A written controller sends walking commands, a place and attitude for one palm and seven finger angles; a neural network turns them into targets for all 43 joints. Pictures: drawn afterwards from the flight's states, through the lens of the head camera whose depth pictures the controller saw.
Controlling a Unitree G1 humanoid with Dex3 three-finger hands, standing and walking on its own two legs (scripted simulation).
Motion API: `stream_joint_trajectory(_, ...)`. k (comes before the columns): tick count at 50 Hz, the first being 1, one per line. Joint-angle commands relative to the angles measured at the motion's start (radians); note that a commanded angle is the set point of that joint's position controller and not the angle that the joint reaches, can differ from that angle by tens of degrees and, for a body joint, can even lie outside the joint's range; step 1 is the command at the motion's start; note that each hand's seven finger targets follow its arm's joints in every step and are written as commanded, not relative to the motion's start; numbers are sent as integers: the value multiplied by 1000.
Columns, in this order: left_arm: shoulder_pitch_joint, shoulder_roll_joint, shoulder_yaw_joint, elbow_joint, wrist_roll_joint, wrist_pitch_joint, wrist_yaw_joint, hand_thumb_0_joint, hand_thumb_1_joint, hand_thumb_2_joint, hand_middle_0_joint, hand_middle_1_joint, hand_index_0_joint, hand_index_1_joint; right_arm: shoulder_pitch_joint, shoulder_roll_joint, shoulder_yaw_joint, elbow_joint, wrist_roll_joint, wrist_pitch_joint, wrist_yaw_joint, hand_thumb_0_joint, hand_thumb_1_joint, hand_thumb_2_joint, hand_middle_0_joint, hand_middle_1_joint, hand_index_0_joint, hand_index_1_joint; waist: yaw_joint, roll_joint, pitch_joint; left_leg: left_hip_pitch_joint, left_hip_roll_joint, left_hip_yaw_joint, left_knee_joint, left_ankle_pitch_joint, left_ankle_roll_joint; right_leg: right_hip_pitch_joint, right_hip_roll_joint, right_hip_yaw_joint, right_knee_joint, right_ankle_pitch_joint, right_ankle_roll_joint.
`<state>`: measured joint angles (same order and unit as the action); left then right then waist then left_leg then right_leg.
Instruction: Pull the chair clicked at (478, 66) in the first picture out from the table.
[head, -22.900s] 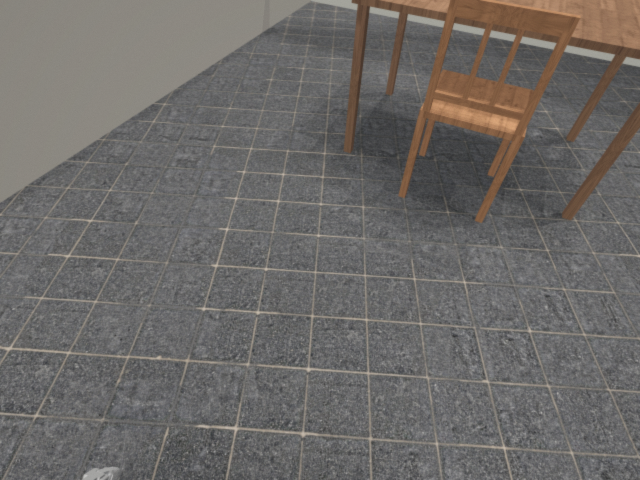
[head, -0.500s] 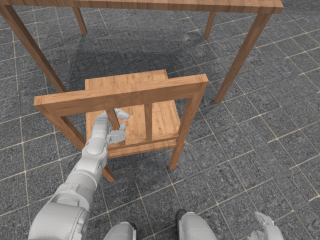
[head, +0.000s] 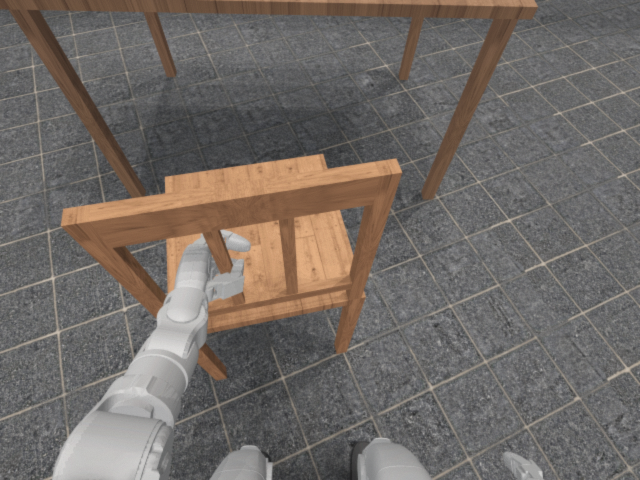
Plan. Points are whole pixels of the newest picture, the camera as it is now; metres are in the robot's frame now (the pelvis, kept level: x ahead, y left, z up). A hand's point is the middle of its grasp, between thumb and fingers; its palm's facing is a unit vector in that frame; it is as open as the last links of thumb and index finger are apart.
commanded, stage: step backward, pulling the chair out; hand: left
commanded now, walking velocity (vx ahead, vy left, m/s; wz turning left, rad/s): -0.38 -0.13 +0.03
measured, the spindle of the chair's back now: (227, 269) +0.40 +0.15 -0.09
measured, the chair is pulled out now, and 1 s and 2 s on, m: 0.42 0.60 0.60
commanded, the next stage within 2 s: stop walking, hand still on the chair in 0.38 s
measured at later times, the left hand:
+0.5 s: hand (223, 361) +0.26 +0.13 -0.06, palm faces +0.04 -0.98 -0.18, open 5.1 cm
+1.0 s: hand (215, 414) +0.19 +0.13 -0.06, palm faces +0.02 -0.98 -0.19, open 5.2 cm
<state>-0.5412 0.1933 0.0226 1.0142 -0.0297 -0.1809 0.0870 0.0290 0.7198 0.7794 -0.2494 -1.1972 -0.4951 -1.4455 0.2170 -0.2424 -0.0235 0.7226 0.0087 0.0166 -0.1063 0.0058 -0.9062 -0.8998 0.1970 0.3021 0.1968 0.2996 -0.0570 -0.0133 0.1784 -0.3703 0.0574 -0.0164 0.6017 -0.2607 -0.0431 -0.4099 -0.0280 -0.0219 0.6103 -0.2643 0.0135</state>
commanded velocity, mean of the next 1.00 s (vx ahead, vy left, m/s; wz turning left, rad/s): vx -0.10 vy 0.00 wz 0.02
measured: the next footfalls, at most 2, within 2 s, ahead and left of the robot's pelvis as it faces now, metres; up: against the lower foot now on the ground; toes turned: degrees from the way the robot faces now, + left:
right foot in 0.44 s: +0.01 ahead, -0.15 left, +0.00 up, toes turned -3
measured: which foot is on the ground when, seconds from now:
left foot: down 0.00-1.00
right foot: down 0.00-0.32, up 0.34-0.42, down 0.44-1.00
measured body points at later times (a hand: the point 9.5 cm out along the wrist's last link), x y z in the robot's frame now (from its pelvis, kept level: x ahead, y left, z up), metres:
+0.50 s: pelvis -0.10 -0.02 +0.00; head -0.03 -0.02 +0.44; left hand +0.25 +0.18 -0.04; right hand -0.01 -0.27 -0.14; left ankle -0.03 +0.14 -0.73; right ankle -0.03 -0.15 -0.73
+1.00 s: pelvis -0.09 -0.01 +0.00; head -0.08 -0.01 +0.45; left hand +0.19 +0.18 -0.04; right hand +0.01 -0.25 -0.12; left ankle -0.03 +0.14 -0.73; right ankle -0.03 -0.15 -0.73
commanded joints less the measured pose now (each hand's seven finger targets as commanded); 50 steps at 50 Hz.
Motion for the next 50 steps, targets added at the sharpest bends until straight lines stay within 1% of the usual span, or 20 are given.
stream_joint_trajectory(1, -301, 110, 5, -216, 24, -102, -4, 0, 900, 900, -500, -1450, -500, -1450, 66, -138, -42, -77, -1, -36, 23, 0, -900, -900, 200, 300, 200, 300, 9, 196, -476, 237, 240, -170, -30, 727, 133, 223, -27, 44, -67, 174, -21)
stream_joint_trajectory(4, -303, 176, 42, -200, 26, -116, 7, 0, 900, 900, -500, -1450, -500, -1450, 58, -140, -56, -78, 13, -37, 13, 0, -900, -900, 200, 300, 200, 300, 6, 93, -503, 93, 146, -71, 3, 335, 53, 313, -108, 109, -115, 380, -50)
stream_joint_trajectory(6, -271, 217, 58, -163, 18, -111, 14, 0, 900, 900, -500, -1450, -500, -1450, 52, -129, -51, -67, 24, -42, 0, 0, -900, -900, 200, 300, 200, 300, 8, -67, -527, 74, 28, -6, 160, -60, 7, 271, -264, 239, -208, 443, -114)
stream_joint_trajectory(8, -263, 216, 65, -118, 22, -98, 19, 0, 900, 900, -500, -1450, -500, -1450, 7, -128, -38, -62, 18, -51, -6, 0, -900, -900, 200, 300, 200, 300, 34, -91, -484, 11, -11, -64, 297, -239, 8, 215, -326, 253, -249, 322, -152)
stream_joint_trajectory(10, -240, 212, 72, -101, 13, -78, 20, 0, 900, 900, -500, -1450, -500, -1450, 20, -139, -19, -37, 15, -55, -9, 0, -900, -900, 200, 300, 200, 300, 30, -86, -457, 29, 10, -93, 174, -199, 14, 224, -294, 179, -199, 347, -134)
stream_joint_trajectory(12, -249, 175, 52, -113, 2, -73, 15, 0, 900, 900, -500, -1450, -500, -1450, 38, -136, -13, -37, 18, -60, -17, 0, -900, -900, 200, 300, 200, 300, 20, -116, -458, 94, 30, -60, -52, -67, 27, 223, -221, 119, -146, 289, -71)
stream_joint_trajectory(14, -267, 125, 20, -117, -7, -73, 9, 0, 900, 900, -500, -1450, -500, -1450, 43, -168, -30, -56, 16, -55, -23, 0, -900, -900, 200, 300, 200, 300, 28, 20, -427, 94, 158, -179, -164, 167, 100, 172, -76, 59, -73, 105, -1)
stream_joint_trajectory(16, -336, 98, -13, -176, -7, -79, 0, 0, 900, 900, -500, -1450, -500, -1450, 8, -146, -17, -86, 13, -45, -10, 0, -900, -900, 200, 300, 200, 300, 40, 298, -394, -36, 280, -287, -261, 94, 177, 191, -18, 20, 146, -120, -3)
stream_joint_trajectory(17, -341, 106, -4, -176, -7, -75, -1, 0, 900, 900, -500, -1450, -500, -1450, 10, -140, -18, -83, 9, -43, -7, 0, -900, -900, 200, 300, 200, 300, 44, 307, -384, -40, 293, -278, -234, 170, 199, 194, -15, 28, 184, -144, -7)
stream_joint_trajectory(20, -325, 118, 11, -119, -12, -70, -9, 0, 900, 900, -500, -1450, -500, -1450, 83, -161, -33, -49, 21, -59, 2, 0, -900, -900, 200, 300, 200, 300, 33, 150, -404, 142, 243, -224, -80, 411, 162, 179, -3, 27, -50, -24, -6)
stream_joint_trajectory(22, -330, 105, -12, -105, 6, -79, -17, 0, 900, 900, -500, -1450, -500, -1450, 75, -155, -28, -45, 21, -70, 11, 0, -900, -900, 200, 300, 200, 300, 25, 188, -401, 161, 194, -166, -37, 415, 118, 199, -31, 43, -138, 149, -9)
stream_joint_trajectory(24, -343, 176, 34, -92, 10, -75, -5, 0, 900, 900, -500, -1450, -500, -1450, 46, -149, -34, -56, 31, -72, 3, 0, -900, -900, 200, 300, 200, 300, 33, 100, -423, 30, 131, -88, -31, 96, 62, 227, -96, 106, -131, 54, -35)
stream_joint_trajectory(26, -219, 221, 60, -255, 2, -68, 8, 0, 900, 900, -500, -1450, -500, -1450, 41, -126, -29, -110, 37, -60, 5, 0, -900, -900, 200, 300, 200, 300, 34, -27, -442, 64, 34, -28, 46, -181, 41, 155, -197, 229, -244, -207, -87)
stream_joint_trajectory(27, -194, 213, 58, -250, 0, -53, 15, 0, 900, 900, -500, -1450, -500, -1450, 32, -114, -20, -114, 35, -54, 4, 0, -900, -900, 200, 300, 200, 300, 35, -93, -428, 113, 2, -5, 114, -191, 33, 87, -236, 249, -307, -341, -98)
stream_joint_trajectory(29, -186, 215, 75, -294, 6, -40, 24, 0, 900, 900, -500, -1450, -500, -1450, 6, -106, -7, -107, 20, -58, 5, 0, -900, -900, 200, 300, 200, 300, 28, -72, -411, 176, -19, -4, 127, -149, 39, 41, -234, 206, -305, -345, -98)
stream_joint_trajectory(31, -134, 209, 85, -302, 6, -28, 27, 0, 900, 900, -500, -1450, -500, -1450, 1, -111, -1, -103, 15, -63, -1, 0, -900, -900, 200, 300, 200, 300, 24, -46, -397, 191, -6, -39, 21, -162, 59, 52, -171, 138, -262, -341, -63)
stream_joint_trajectory(35, -99, 181, 65, -354, 3, -32, 21, 0, 900, 900, -500, -1450, -500, -1450, -12, -113, -3, -104, 12, -64, -7, 0, -900, -900, 200, 300, 200, 300, 25, -42, -305, 128, 0, -76, -43, -227, 78, 52, -130, 125, -250, -397, -45)
stream_joint_trajectory(41, 16, 122, 26, -422, 5, -35, 14, 0, 900, 900, -500, -1450, -500, -1450, -34, -105, -1, -127, 18, -76, -3, 0, -900, -900, 200, 300, 200, 300, 47, 156, -272, 5, 91, -187, -294, -316, 121, 238, -16, 46, -92, -169, -8)
stream_joint_trajectory(46, 79, 117, 15, -399, 21, -31, 11, 0, 900, 900, -500, -1450, -500, -1450, -17, -99, -4, -122, 16, -82, 2, 0, -900, -900, 200, 300, 200, 300, 46, 60, -251, 89, 24, -68, -195, -190, 77, 176, -58, 111, -239, -191, -26)
stream_joint_trajectory(50, 118, 133, 21, -439, 26, -30, 16, 0, 900, 900, -500, -1450, -500, -1450, -19, -100, -7, -117, 16, -91, 2, 0, -900, -900, 200, 300, 200, 300, 44, 43, -262, 150, 29, -57, -200, -105, 69, 155, -66, 105, -258, -151, -27)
